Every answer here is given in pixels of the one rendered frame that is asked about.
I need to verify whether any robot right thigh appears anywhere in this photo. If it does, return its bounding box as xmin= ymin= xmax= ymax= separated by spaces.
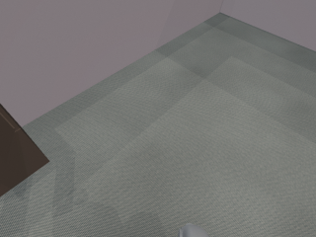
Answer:
xmin=178 ymin=224 xmax=210 ymax=237

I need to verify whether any cupboard door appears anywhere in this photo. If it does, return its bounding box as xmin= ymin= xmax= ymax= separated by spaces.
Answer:
xmin=0 ymin=115 xmax=15 ymax=185

